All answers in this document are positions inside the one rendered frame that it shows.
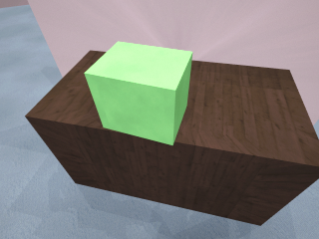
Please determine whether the carton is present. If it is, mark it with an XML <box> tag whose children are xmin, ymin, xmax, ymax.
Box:
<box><xmin>84</xmin><ymin>41</ymin><xmax>193</xmax><ymax>145</ymax></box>

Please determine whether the pedestal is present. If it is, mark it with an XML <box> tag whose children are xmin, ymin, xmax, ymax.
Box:
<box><xmin>25</xmin><ymin>50</ymin><xmax>319</xmax><ymax>226</ymax></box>

